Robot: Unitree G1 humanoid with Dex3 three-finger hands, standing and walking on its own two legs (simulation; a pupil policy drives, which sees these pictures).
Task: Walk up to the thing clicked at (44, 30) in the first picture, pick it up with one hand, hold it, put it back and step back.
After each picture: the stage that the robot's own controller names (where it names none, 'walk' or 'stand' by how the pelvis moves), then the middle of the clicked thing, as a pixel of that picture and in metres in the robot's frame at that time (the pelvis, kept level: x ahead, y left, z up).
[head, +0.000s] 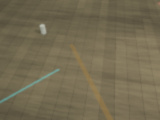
stand; (42, 29) +1.65 +0.51 -0.72
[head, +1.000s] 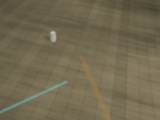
walk; (53, 36) +1.56 +0.27 -0.69
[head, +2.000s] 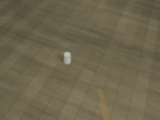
walk; (67, 58) +1.02 +0.16 -0.70
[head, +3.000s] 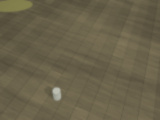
walk; (56, 94) +0.67 +0.18 -0.70
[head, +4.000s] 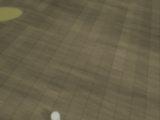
stand; (55, 118) +0.47 +0.13 -0.71
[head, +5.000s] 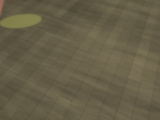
stand; out of the picture +0.41 +0.13 -0.72
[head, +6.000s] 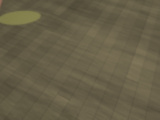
stand; out of the picture +0.41 +0.14 -0.72
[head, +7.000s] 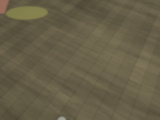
stand; out of the picture +0.42 +0.13 -0.71
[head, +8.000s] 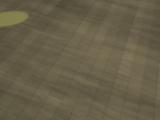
stand; out of the picture +0.39 +0.19 -0.71
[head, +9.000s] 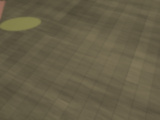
stand; out of the picture +0.42 +0.16 -0.73
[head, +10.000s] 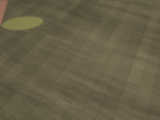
stand; out of the picture +0.42 +0.16 -0.73
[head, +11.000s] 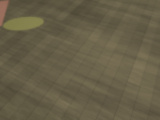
go down; out of the picture +0.41 +0.16 -0.73
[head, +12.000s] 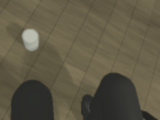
go down; (31, 40) +0.53 +0.15 -0.32
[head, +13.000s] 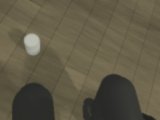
approach; (32, 45) +0.53 +0.15 -0.31
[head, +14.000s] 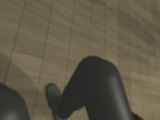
close in; out of the picture +0.52 +0.21 -0.24
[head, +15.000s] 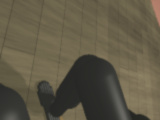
close; out of the picture +0.51 +0.21 -0.24
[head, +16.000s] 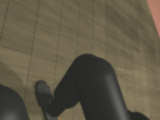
lift; out of the picture +0.45 +0.13 -0.27
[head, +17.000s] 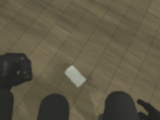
lift; (75, 76) +0.45 +0.03 -0.43
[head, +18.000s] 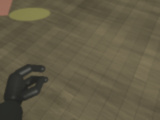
go down; out of the picture +0.40 +0.00 -0.70
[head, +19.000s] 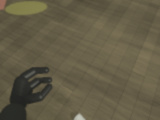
hold; out of the picture +0.42 -0.01 -0.70
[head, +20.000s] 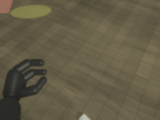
stand; out of the picture +0.43 -0.03 -0.70
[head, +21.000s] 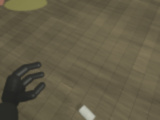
stand; (86, 113) +0.46 -0.05 -0.69
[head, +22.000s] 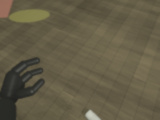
stand; (93, 118) +0.49 -0.09 -0.71
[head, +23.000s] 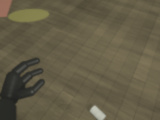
stand; (97, 113) +0.53 -0.13 -0.71
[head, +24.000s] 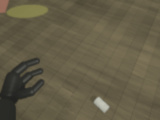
stand; (101, 104) +0.58 -0.17 -0.70
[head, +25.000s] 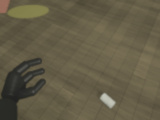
stand; (107, 100) +0.61 -0.23 -0.71
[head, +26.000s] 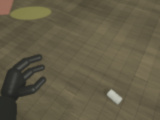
stand; (114, 96) +0.66 -0.28 -0.70
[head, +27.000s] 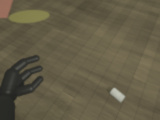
stand; (117, 94) +0.69 -0.32 -0.71
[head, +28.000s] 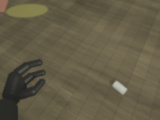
stand; (119, 87) +0.73 -0.35 -0.71
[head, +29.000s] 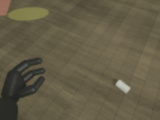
stand; (122, 86) +0.76 -0.38 -0.71
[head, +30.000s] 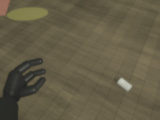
stand; (124, 84) +0.78 -0.41 -0.71
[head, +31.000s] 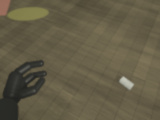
stand; (126, 83) +0.79 -0.42 -0.71
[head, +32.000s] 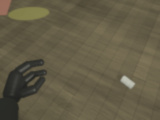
stand; (127, 82) +0.80 -0.43 -0.71
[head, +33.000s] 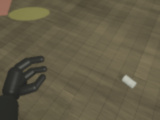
stand; (129, 81) +0.81 -0.44 -0.70
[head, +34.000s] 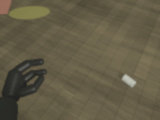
stand; (128, 80) +0.82 -0.45 -0.71
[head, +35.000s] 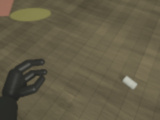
stand; (129, 82) +0.81 -0.45 -0.71
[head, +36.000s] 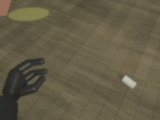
stand; (129, 82) +0.80 -0.45 -0.71
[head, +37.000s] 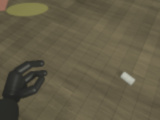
stand; (127, 78) +0.82 -0.45 -0.70
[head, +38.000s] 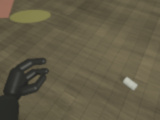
stand; (130, 83) +0.81 -0.45 -0.71
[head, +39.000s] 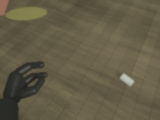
close; (126, 79) +0.82 -0.44 -0.70
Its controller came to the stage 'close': yes
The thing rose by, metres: 0.01
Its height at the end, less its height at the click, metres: -0.02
